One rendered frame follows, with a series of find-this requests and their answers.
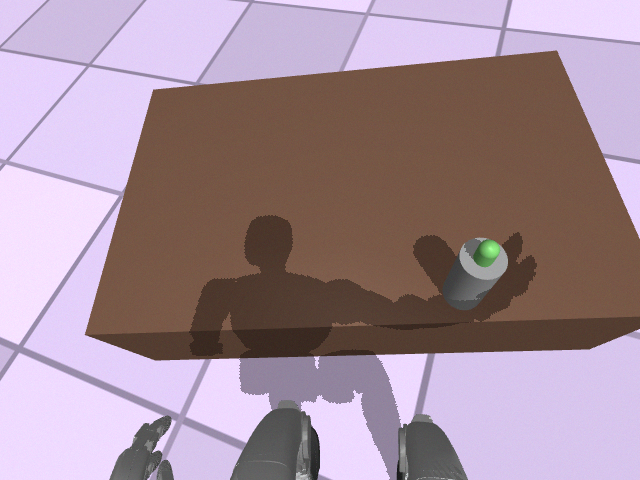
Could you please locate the left robot hand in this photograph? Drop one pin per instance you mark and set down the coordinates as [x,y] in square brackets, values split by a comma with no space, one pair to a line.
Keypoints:
[138,461]

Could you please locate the bottle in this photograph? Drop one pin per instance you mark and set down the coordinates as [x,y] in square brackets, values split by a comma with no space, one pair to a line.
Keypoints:
[478,266]

